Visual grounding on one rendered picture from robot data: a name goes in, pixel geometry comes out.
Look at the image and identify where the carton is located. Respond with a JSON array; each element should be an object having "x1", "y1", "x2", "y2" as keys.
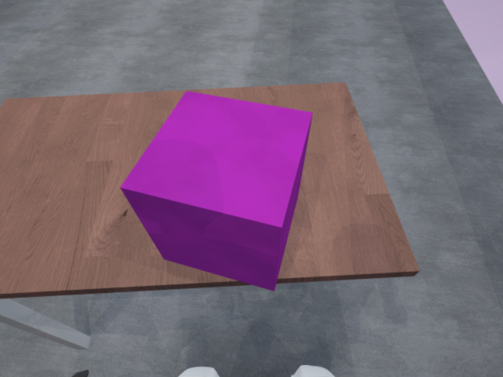
[{"x1": 120, "y1": 91, "x2": 313, "y2": 291}]

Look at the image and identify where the table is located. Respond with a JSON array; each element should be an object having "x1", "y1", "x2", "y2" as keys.
[{"x1": 0, "y1": 82, "x2": 420, "y2": 350}]

